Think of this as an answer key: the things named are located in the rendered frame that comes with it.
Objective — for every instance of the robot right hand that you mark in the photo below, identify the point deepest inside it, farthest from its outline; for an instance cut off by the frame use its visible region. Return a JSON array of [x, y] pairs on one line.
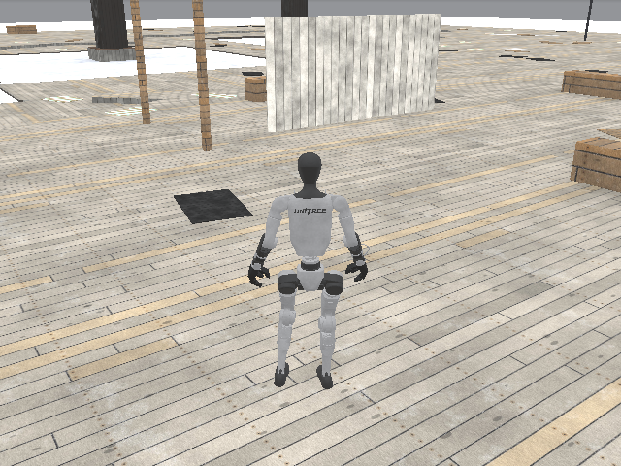
[[353, 268]]

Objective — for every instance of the right robot forearm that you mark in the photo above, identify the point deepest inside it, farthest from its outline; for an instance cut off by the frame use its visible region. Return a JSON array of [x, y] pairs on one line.
[[357, 253]]

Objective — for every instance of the left robot forearm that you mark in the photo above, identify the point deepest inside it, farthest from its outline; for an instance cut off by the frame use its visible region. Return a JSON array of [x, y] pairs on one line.
[[260, 255]]

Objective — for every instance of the robot left hand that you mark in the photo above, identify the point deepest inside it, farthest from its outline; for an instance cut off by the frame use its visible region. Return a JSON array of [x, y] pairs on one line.
[[259, 273]]

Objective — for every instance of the robot left upper arm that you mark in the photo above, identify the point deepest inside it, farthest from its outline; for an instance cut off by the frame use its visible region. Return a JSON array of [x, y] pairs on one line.
[[280, 204]]

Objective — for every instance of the humanoid robot head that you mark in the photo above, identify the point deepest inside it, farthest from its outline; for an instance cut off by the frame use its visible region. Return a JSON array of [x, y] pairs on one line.
[[309, 166]]

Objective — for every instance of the left robot thigh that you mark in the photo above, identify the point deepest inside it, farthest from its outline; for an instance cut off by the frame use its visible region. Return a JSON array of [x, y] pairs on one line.
[[287, 287]]

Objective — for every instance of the robot right upper arm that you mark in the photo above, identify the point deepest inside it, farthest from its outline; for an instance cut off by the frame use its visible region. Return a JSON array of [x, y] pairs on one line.
[[340, 204]]

